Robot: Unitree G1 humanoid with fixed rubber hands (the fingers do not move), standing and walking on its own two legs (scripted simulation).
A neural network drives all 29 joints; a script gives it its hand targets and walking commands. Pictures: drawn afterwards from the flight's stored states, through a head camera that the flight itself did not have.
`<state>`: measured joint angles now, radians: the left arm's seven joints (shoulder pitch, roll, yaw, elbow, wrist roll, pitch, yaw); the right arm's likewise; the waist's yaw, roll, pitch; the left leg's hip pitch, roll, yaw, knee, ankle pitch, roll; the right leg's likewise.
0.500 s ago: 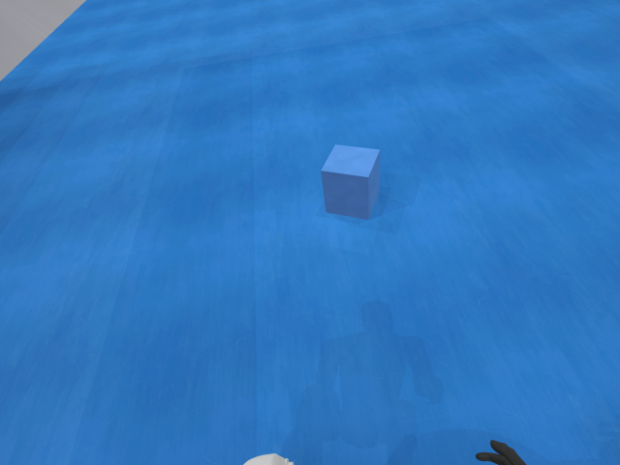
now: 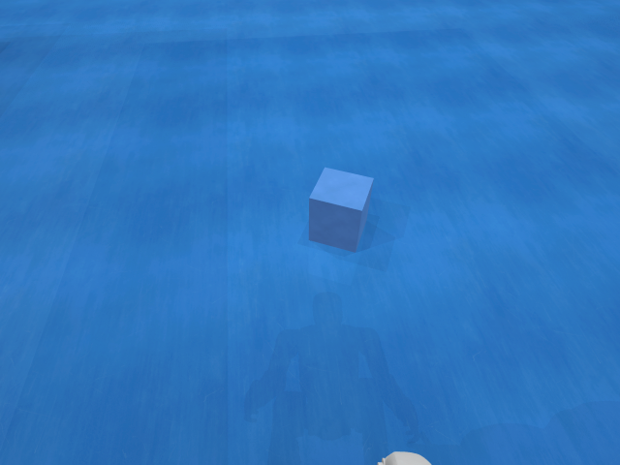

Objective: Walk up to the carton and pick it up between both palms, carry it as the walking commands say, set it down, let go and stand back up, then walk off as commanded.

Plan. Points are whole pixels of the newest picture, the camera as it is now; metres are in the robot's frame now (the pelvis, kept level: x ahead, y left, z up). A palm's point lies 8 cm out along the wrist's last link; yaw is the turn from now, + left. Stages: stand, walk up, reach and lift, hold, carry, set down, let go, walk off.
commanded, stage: walk up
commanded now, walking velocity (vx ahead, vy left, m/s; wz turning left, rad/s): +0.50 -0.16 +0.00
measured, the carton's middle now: (340, 210) +1.19 -0.09 -0.65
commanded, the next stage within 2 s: none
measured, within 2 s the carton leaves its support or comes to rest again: neither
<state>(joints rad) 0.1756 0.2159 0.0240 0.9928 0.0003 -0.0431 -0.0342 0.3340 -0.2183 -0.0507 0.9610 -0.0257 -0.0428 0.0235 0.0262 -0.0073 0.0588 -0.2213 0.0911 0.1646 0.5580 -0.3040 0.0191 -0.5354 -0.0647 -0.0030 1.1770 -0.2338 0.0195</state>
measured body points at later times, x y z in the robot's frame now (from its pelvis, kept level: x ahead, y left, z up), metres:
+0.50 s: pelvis +0.21 -0.07 +0.00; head +0.23 -0.09 +0.45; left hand +0.18 +0.17 -0.14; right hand +0.32 -0.30 -0.16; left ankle +0.18 +0.06 -0.66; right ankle +0.19 -0.14 -0.74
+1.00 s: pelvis +0.42 +0.02 +0.00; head +0.44 +0.05 +0.45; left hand +0.47 +0.27 -0.16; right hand +0.47 -0.24 -0.13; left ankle +0.43 +0.09 -0.74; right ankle +0.38 -0.16 -0.64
